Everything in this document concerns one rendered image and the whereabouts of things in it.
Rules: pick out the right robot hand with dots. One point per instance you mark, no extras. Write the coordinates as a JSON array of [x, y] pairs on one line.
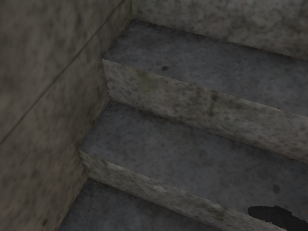
[[279, 217]]

